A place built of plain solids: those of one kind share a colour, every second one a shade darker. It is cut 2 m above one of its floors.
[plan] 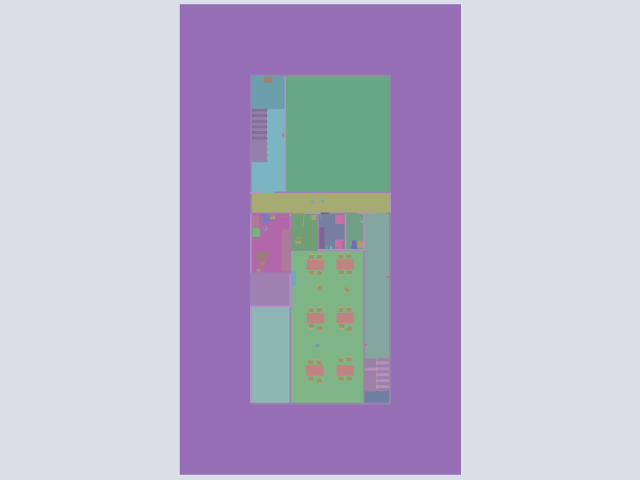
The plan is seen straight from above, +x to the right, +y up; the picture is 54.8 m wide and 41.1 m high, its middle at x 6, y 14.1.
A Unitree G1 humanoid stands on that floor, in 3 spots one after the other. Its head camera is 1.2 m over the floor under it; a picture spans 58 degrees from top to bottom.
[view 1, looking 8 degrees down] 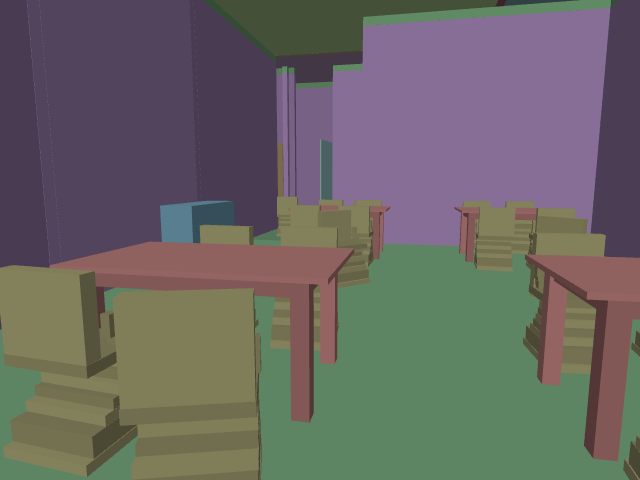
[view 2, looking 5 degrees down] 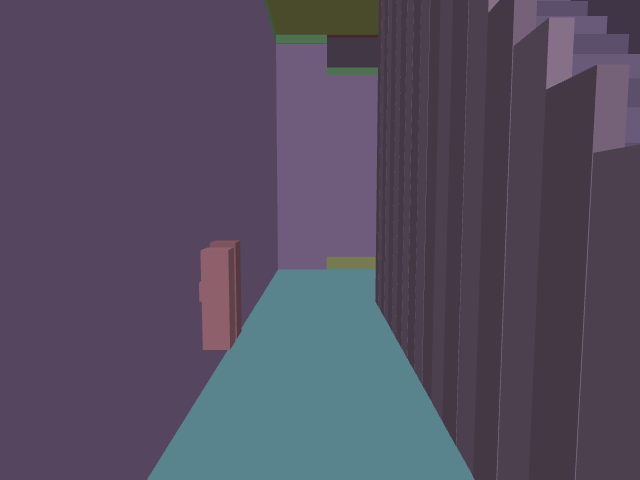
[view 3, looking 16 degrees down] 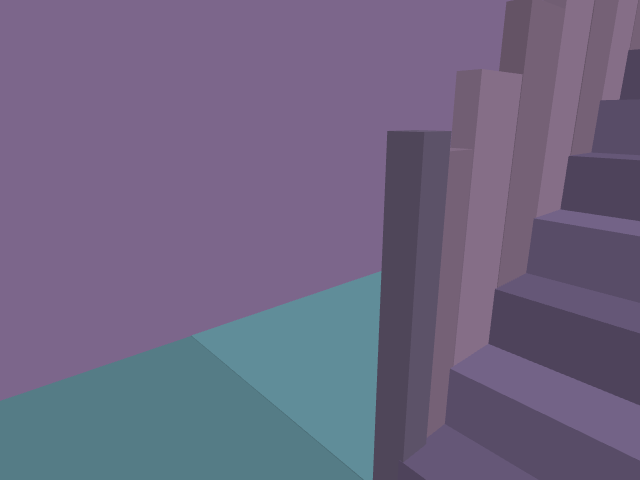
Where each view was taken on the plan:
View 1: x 6.72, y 5.08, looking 102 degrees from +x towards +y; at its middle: folding_chair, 3.32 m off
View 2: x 2.21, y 25.92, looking -90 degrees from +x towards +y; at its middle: wall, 7.69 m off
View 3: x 0.81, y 26.22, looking -41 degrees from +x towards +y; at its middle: wall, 2.97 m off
